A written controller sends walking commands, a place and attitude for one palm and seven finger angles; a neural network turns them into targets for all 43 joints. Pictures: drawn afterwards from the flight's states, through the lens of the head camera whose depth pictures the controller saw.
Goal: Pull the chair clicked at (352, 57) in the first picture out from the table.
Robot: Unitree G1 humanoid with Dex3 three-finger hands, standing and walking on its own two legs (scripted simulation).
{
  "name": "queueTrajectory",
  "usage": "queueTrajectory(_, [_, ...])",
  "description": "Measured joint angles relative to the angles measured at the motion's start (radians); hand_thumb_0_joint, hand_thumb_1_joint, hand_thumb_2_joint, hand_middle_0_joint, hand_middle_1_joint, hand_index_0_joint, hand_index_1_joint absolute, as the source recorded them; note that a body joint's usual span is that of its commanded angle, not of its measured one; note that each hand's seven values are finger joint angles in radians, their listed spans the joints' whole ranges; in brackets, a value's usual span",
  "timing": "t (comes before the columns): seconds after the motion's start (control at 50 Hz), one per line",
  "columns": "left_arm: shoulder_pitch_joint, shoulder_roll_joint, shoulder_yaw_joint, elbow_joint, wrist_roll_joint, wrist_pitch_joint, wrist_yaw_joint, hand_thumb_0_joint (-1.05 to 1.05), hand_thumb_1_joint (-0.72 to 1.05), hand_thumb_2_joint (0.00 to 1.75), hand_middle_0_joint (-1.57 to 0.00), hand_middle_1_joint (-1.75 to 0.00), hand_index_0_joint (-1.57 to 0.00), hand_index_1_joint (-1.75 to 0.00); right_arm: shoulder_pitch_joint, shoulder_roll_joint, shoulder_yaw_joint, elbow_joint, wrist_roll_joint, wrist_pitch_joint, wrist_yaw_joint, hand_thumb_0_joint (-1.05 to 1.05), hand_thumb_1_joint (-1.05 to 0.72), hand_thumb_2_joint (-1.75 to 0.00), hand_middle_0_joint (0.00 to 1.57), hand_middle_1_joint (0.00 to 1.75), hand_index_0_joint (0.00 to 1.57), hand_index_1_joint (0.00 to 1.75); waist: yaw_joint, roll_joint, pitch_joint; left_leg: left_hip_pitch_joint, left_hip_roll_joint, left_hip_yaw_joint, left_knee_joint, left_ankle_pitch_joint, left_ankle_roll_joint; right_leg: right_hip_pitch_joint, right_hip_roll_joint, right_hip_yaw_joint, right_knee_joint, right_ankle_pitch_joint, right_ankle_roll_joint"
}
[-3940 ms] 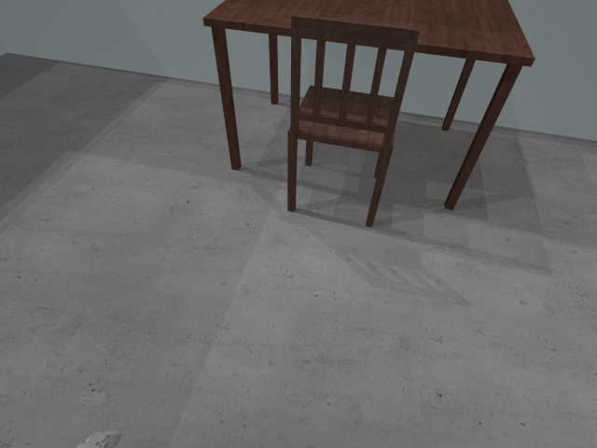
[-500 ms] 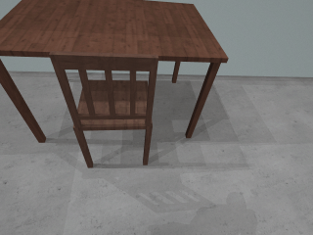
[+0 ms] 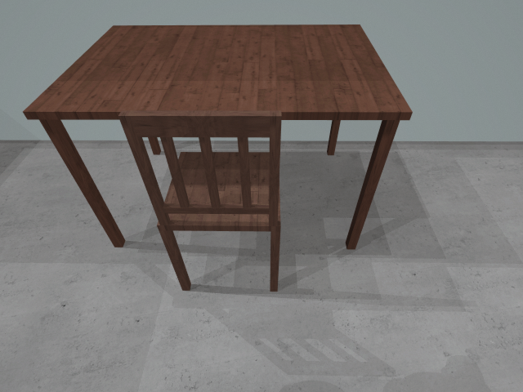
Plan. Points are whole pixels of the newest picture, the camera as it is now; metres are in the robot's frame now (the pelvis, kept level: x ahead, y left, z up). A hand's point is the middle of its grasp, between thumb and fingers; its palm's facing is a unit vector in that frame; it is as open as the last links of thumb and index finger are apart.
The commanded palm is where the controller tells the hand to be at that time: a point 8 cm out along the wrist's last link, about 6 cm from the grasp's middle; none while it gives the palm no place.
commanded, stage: take the last steps up to it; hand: left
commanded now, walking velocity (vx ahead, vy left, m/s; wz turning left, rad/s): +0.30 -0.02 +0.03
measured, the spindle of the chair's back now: (210, 174) +0.69 +0.20 -0.12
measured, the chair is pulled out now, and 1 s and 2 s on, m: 0.00 0.00 0.00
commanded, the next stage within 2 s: come to a stop and stand still in 0.62 s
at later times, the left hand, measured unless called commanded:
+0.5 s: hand out of the picture +0.15 +0.23 -0.18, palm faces +0.04 -0.99 -0.17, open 7.4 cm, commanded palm none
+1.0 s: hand (192, 311) +0.32 +0.18 -0.17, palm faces +0.02 -0.97 -0.23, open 7.2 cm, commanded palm none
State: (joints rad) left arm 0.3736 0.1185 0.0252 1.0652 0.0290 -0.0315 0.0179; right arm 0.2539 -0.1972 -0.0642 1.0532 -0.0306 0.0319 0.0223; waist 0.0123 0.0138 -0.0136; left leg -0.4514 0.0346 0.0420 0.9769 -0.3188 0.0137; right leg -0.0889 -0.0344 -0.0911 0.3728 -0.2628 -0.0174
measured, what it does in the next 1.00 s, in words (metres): walks ahead: left foot, then right foot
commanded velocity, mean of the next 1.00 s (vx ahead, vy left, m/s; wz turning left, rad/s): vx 0.09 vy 0.00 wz -0.02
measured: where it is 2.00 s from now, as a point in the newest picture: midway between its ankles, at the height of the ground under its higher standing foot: outside the picture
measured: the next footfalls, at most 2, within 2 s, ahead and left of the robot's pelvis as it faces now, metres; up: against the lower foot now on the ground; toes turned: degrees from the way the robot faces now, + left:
left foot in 0.24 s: +0.14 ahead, +0.14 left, +0.00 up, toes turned +8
right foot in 0.72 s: +0.33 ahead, -0.10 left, +0.00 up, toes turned -8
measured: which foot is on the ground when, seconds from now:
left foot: up 0.00-0.22, down 0.24-0.72, up 0.74-1.00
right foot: down 0.00-0.24, up 0.26-0.70, down 0.72-1.00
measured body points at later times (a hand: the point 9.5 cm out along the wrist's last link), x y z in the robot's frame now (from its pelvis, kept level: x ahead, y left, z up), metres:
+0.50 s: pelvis +0.13 +0.05 +0.00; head +0.14 +0.07 +0.45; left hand +0.15 +0.29 -0.17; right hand +0.13 -0.18 -0.15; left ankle +0.10 +0.14 -0.75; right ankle +0.16 -0.09 -0.68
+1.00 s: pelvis +0.23 +0.00 -0.01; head +0.26 -0.01 +0.44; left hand +0.32 +0.23 -0.16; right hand +0.25 -0.23 -0.18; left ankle +0.24 +0.12 -0.72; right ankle +0.29 -0.10 -0.75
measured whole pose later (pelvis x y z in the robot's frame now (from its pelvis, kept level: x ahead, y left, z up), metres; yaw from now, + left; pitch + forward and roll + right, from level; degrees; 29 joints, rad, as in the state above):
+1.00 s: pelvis +0.23 +0.00 -0.01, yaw -1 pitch -1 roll +0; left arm 0.14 0.15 0.04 1.03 0.03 0.00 0.04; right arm 0.22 -0.15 -0.05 1.07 -0.01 0.04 -0.03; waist -0.01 0.03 0.08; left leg -0.36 0.04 0.05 0.81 -0.45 -0.04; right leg -0.29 -0.03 -0.14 0.48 -0.17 -0.05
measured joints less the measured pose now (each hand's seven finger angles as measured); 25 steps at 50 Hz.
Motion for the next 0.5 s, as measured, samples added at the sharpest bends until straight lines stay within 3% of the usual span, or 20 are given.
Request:
queueTrajectory(0.06, [0.032,-0.016,-0.005,0.021,0.001,-0.009,-0.003,0.01,0.90,0.90,-0.20,-0.30,-0.20,-0.30,-0.005,0.000,-0.005,-0.006,0.001,-0.007,0.002,0.00,-0.91,-0.90,0.20,0.30,0.19,0.30,-0.002,0.003,0.011,-0.023,0.032,0.004,-0.022,0.046,-0.011,0.029,0.007,-0.019,-0.036,0.002,0.004])
queueTrajectory(0.12, [0.058,-0.024,-0.005,0.038,0.004,-0.015,-0.004,0.01,0.90,0.90,-0.20,-0.30,-0.20,-0.30,-0.016,0.006,-0.004,-0.003,0.003,-0.009,0.002,0.00,-0.91,-0.90,0.19,0.30,0.19,0.30,0.011,-0.001,0.026,-0.016,0.051,0.016,-0.108,0.041,-0.013,0.049,0.010,-0.033,-0.051,-0.010,0.010])
queueTrajectory(0.24, [0.105,-0.016,0.004,0.073,0.000,-0.009,-0.006,0.01,0.90,0.90,-0.20,-0.30,-0.20,-0.30,-0.050,0.034,0.014,-0.013,0.003,-0.049,-0.002,0.00,-0.91,-0.90,0.19,0.30,0.19,0.30,0.038,-0.030,0.056,0.115,0.032,0.057,-0.411,0.065,0.012,0.038,-0.007,-0.029,0.063,-0.116,0.044])
queueTrajectory(0.3, [0.091,0.002,0.010,0.093,-0.004,0.017,-0.011,0.01,0.90,0.90,-0.20,-0.30,-0.20,-0.30,-0.064,0.062,0.018,-0.027,0.004,-0.080,-0.020,0.00,-0.91,-0.90,0.20,0.30,0.20,0.30,0.031,-0.068,0.078,0.137,0.016,0.095,-0.367,0.039,0.028,-0.106,-0.032,0.025,0.420,-0.218,0.006])
queueTrajectory(0.36, [0.051,0.025,0.022,0.095,0.002,0.029,-0.015,0.01,0.91,0.90,-0.20,-0.30,-0.20,-0.30,-0.044,0.064,0.015,-0.035,0.007,-0.096,-0.042,-0.01,-0.94,-0.90,0.20,0.30,0.20,0.30,0.006,-0.076,0.070,0.212,0.008,0.119,-0.435,0.028,0.027,-0.256,-0.036,0.037,0.675,-0.162,-0.007])
queueTrajectory(0.42, [-0.014,0.055,0.033,0.066,0.002,0.028,-0.017,0.01,0.91,0.90,-0.20,-0.30,-0.20,-0.30,-0.003,0.063,0.022,-0.014,0.009,-0.103,-0.051,-0.01,-0.95,-0.90,0.20,0.30,0.20,0.30,-0.004,-0.077,0.061,0.287,-0.004,0.125,-0.531,0.053,0.030,-0.359,-0.050,0.032,0.724,-0.077,0.006])
queueTrajectory(0.5, [-0.102,0.083,0.041,0.010,0.000,0.027,-0.017,0.01,0.91,0.90,-0.19,-0.30,-0.20,-0.30,0.060,0.074,0.034,0.026,0.010,-0.096,-0.048,-0.01,-0.93,-0.90,0.20,0.30,0.20,0.30,-0.007,-0.076,0.050,0.365,-0.015,0.126,-0.616,0.062,0.024,-0.430,-0.068,0.032,0.642,0.004,0.019])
